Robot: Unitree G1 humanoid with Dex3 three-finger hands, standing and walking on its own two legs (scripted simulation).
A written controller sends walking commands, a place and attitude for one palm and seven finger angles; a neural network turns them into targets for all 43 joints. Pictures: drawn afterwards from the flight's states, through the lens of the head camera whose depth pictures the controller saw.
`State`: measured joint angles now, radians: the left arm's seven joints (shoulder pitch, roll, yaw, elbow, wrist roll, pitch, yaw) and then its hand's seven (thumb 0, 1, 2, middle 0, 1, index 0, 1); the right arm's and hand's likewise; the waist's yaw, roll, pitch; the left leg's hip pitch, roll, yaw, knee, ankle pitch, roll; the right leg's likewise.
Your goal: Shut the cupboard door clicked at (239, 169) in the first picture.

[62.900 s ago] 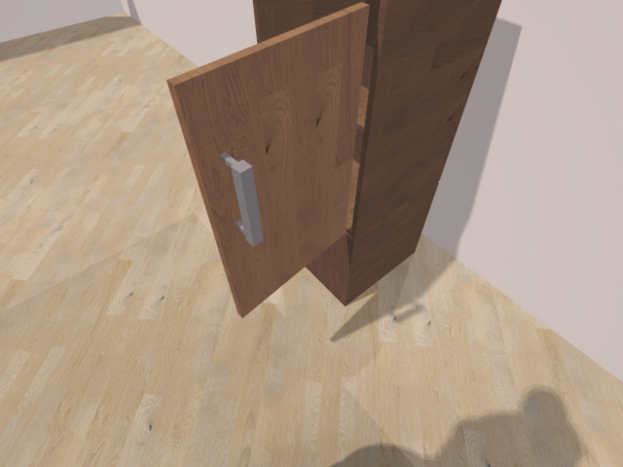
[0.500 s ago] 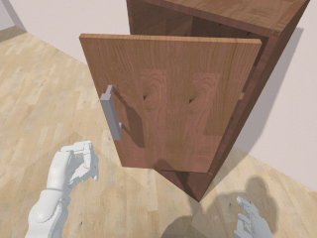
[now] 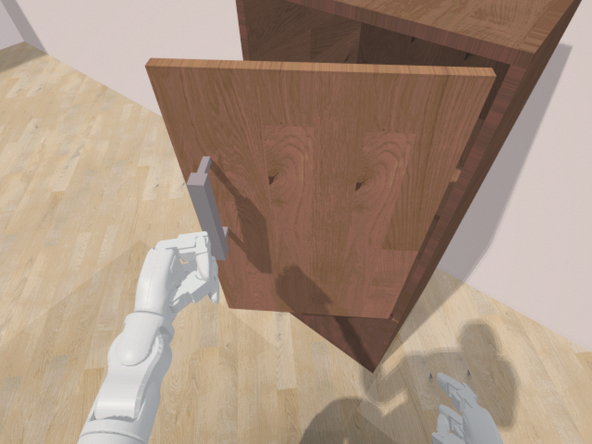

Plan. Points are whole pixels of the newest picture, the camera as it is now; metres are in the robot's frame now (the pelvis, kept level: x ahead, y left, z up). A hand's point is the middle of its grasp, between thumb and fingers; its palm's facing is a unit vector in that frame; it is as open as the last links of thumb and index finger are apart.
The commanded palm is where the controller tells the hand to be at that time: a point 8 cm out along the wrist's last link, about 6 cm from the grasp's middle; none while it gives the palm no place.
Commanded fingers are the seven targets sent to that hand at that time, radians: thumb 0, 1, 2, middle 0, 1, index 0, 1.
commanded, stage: bring the fist close to the handle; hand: left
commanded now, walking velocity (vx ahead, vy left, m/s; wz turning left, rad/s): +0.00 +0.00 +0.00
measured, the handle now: (213, 211) +0.42 +0.15 +0.07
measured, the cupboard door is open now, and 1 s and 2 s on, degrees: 33 32 14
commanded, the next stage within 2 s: push the door shut along its arc in 0.46 s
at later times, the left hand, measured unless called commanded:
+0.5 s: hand (219, 266) +0.32 +0.12 +0.08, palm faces -0.04 -1.00 -0.02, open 3.1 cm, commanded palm +0.30 +0.17 +0.08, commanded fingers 0.00 0.90 0.90 -1.30 -1.50 -1.30 -1.50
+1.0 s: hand (224, 245) +0.36 +0.12 +0.08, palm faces -0.14 -0.99 -0.03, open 3.1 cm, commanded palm +0.35 +0.17 +0.08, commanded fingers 0.00 0.90 0.90 -1.30 -1.50 -1.30 -1.50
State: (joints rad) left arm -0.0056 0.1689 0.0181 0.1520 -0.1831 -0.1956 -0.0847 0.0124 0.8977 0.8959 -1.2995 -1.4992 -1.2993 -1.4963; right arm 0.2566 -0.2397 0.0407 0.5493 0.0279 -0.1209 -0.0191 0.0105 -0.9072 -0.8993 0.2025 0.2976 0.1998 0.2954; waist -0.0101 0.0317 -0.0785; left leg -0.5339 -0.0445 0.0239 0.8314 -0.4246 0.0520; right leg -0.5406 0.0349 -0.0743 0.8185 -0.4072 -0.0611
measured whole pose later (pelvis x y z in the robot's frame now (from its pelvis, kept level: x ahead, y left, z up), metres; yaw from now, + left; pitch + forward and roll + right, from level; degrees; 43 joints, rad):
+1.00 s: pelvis -0.01 +0.00 +0.00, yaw +0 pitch +8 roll +0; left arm -0.33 0.21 0.06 0.53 -0.20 -0.27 -0.18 0.01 0.90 0.90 -1.32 -1.50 -1.31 -1.50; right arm 0.27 -0.26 0.03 0.59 0.04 -0.07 -0.02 0.01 -0.91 -0.90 0.20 0.30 0.20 0.30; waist -0.03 0.03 -0.07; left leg -0.55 -0.04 0.02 0.82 -0.40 0.05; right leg -0.56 0.04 -0.07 0.81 -0.38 -0.07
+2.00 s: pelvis -0.01 +0.00 -0.02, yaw -2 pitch +18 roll +0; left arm -0.98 0.32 0.15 1.18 -0.14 -0.34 -0.33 -0.01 0.88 0.91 -1.30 -1.50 -1.30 -1.50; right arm 0.41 -0.28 0.02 0.65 0.02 -0.02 0.00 0.00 -0.91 -0.90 0.20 0.30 0.20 0.30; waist -0.18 0.04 -0.09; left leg -0.82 -0.03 0.05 0.95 -0.43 0.06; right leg -0.83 0.05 -0.06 0.93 -0.40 -0.06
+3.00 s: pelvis +0.00 -0.01 -0.02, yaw -3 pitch +20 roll +0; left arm -0.99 0.18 0.24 1.18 -0.02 -0.40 0.19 0.01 0.88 0.90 -1.30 -1.50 -1.30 -1.50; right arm 0.49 -0.24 0.00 0.66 -0.05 0.00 0.10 0.00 -0.91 -0.90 0.20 0.30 0.20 0.30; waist -0.19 0.05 -0.13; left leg -0.83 -0.01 0.06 0.92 -0.44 0.04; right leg -0.86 0.07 -0.04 0.90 -0.40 -0.07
